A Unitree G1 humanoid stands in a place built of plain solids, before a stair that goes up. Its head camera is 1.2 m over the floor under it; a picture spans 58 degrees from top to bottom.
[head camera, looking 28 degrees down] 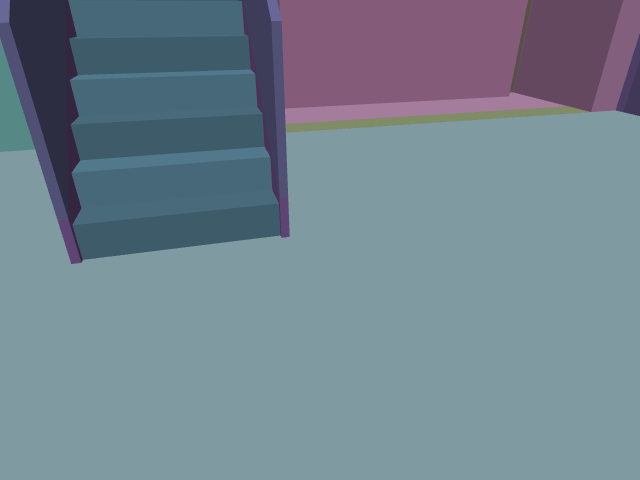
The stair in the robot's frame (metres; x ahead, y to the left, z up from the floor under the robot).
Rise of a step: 0.21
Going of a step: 0.23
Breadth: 1.09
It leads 15 degrees to the left of straight ahead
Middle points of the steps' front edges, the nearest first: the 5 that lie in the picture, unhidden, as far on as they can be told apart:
2.17 0.76 0.21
2.39 0.82 0.42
2.61 0.88 0.63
2.83 0.94 0.84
3.05 1.00 1.05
